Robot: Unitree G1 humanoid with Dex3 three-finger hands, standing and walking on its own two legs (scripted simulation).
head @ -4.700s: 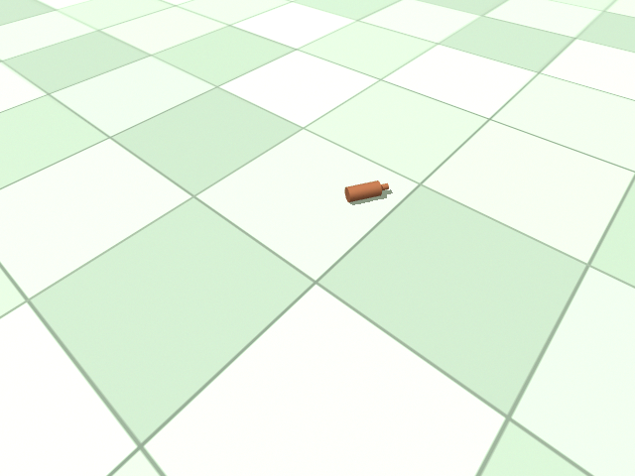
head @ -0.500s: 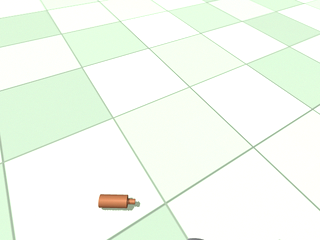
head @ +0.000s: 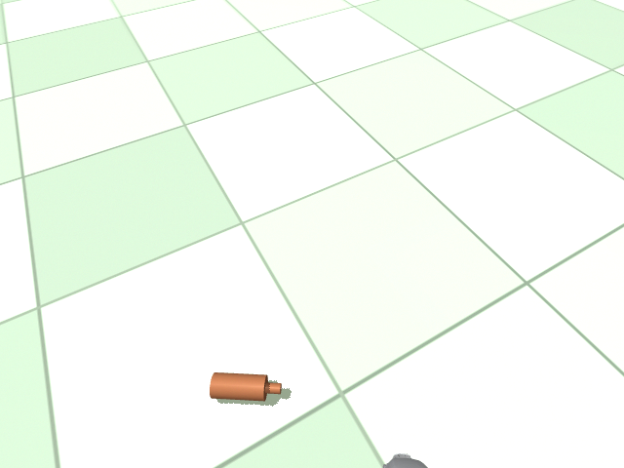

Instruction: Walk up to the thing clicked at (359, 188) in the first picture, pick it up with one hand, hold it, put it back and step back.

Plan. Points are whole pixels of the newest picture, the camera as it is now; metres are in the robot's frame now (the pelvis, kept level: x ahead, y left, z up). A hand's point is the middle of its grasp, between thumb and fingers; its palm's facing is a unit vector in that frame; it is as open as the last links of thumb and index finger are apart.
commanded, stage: walk up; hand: left
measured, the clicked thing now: (246, 386) +0.45 +0.24 -0.70
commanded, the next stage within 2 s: none
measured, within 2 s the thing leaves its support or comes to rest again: neither
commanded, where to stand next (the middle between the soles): +0.07 +0.04 m, yaw -1 degrees
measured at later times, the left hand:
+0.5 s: hand out of the picture +0.13 +0.28 -0.13, palm faces -0.04 -0.93 -0.37, open 7.4 cm
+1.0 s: hand out of the picture +0.13 +0.27 -0.11, palm faces -0.08 -0.92 -0.38, open 7.4 cm
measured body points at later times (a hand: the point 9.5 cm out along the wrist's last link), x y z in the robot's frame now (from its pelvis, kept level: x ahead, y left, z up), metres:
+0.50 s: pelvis +0.03 +0.02 +0.03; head +0.05 +0.03 +0.48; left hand +0.13 +0.33 -0.10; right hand +0.13 -0.28 -0.09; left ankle +0.01 +0.13 -0.70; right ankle +0.06 -0.13 -0.70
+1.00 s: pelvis +0.03 +0.01 +0.04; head +0.05 +0.00 +0.49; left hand +0.13 +0.31 -0.09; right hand +0.10 -0.30 -0.10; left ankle +0.01 +0.13 -0.70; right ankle +0.06 -0.13 -0.70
